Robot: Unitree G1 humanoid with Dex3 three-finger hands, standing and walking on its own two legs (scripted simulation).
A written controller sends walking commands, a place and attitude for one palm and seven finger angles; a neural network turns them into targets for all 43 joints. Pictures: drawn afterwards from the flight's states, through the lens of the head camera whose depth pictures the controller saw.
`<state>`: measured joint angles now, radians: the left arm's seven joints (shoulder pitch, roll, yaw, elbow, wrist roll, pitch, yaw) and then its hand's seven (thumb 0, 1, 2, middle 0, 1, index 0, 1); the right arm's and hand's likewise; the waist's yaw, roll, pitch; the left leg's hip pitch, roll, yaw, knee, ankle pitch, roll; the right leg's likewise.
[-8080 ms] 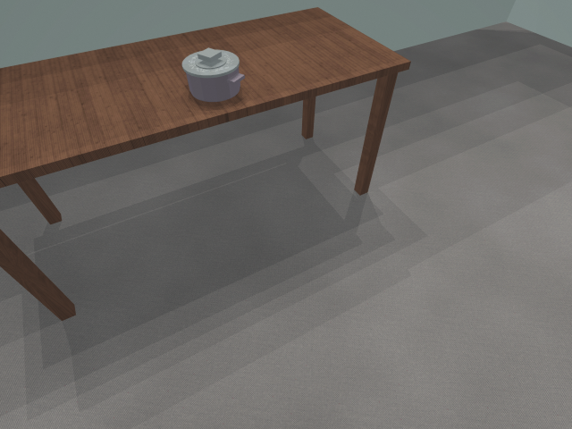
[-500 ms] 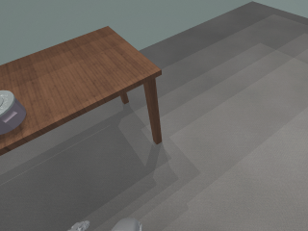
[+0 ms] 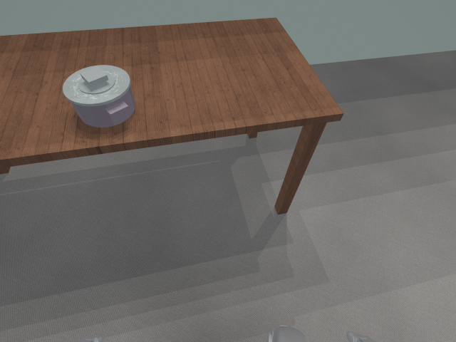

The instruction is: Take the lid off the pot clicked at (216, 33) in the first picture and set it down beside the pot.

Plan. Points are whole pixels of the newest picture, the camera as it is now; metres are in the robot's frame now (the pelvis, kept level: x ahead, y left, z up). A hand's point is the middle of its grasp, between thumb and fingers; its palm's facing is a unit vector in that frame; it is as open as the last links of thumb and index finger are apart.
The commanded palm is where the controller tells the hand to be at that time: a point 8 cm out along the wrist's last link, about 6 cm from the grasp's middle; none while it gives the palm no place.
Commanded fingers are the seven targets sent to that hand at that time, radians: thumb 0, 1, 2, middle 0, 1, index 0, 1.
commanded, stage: turn to face it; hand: left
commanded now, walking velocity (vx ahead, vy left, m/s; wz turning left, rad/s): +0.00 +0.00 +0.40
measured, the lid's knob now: (94, 76) +0.70 +0.41 +0.02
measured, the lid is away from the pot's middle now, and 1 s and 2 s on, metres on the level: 0.00 0.00 0.00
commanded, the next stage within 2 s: take the last steps up to it in 0.32 s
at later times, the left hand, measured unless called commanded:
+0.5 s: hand out of the picture +0.03 +0.15 -0.14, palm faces +0.22 -0.93 -0.28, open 7.4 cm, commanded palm none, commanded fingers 0.00 0.90 0.90 -0.20 -0.30 -0.20 -0.30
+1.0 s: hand out of the picture +0.02 +0.25 -0.17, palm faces +0.33 -0.92 -0.20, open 7.4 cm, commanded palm none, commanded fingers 0.00 0.90 0.90 -0.20 -0.30 -0.20 -0.30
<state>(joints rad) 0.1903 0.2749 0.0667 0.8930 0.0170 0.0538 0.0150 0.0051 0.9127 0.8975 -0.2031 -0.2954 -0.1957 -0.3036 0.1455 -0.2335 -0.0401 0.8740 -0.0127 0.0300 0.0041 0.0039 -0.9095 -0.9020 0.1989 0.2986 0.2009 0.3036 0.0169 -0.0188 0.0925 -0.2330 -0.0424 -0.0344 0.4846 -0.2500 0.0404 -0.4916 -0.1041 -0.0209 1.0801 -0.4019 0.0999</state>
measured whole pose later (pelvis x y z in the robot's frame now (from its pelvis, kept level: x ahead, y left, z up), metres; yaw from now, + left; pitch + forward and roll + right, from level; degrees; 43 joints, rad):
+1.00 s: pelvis +0.07 +0.06 +0.00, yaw +16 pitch -1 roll +0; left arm 0.30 0.22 0.06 1.05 0.03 0.00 -0.01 0.01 0.91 0.90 -0.20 -0.30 -0.19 -0.30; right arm 0.34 -0.16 -0.02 1.04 -0.01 -0.05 -0.02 0.00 -0.93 -0.90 0.20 0.30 0.20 0.30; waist 0.03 -0.03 0.02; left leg -0.01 -0.05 0.09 0.29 -0.28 0.07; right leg -0.58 -0.10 -0.05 1.11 -0.24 0.02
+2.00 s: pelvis +0.26 +0.12 +0.00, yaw +10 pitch +1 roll +0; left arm 0.25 0.21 0.05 1.03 0.02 0.05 0.03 0.00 0.91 0.90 -0.20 -0.30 -0.20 -0.30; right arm 0.14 -0.15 -0.04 1.01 -0.02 0.02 -0.04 0.00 -0.92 -0.90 0.20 0.30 0.20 0.30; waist 0.01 -0.01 0.06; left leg -0.33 0.04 0.08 0.47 -0.15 0.00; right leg -0.31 -0.02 0.00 0.85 -0.50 0.04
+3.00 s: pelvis +0.23 +0.15 -0.01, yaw +11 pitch +0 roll -1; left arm 0.33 0.17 -0.01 1.01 0.03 0.00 0.05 0.00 0.91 0.90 -0.20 -0.30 -0.20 -0.30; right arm 0.24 -0.16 0.00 0.99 -0.01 -0.02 -0.02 0.01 -0.94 -0.90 0.20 0.30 0.20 0.30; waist 0.02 -0.03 0.00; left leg -0.30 -0.04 0.06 0.54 -0.25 0.08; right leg -0.17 -0.04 -0.02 0.49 -0.32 0.02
